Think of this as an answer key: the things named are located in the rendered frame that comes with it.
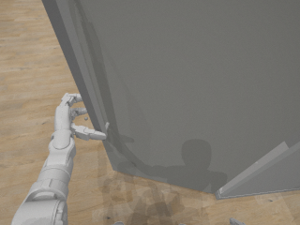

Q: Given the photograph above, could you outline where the robot left upper arm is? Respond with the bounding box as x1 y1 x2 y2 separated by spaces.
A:
13 199 68 225

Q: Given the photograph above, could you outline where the fridge door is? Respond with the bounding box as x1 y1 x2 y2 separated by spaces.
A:
66 0 300 194

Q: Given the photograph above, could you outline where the robot left hand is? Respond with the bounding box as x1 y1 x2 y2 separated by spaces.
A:
53 93 107 141

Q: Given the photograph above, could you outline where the robot left forearm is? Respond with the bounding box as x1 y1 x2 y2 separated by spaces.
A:
10 129 77 225

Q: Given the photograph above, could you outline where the handle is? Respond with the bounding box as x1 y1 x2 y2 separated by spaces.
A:
41 0 110 141

